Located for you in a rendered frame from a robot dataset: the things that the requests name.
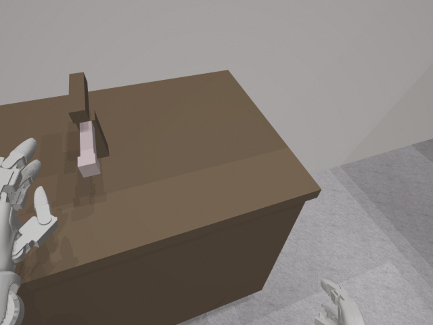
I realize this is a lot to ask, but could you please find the robot left hand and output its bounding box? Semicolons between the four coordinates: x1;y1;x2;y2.
0;138;58;272

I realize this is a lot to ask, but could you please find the counter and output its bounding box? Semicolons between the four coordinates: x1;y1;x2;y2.
0;70;321;325

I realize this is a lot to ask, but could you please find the robot left forearm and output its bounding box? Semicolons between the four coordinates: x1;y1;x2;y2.
0;271;24;325

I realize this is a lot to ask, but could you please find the tap lever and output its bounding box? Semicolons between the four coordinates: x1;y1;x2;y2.
78;121;101;177

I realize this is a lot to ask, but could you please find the robot right hand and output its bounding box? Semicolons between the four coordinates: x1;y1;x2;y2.
315;279;366;325

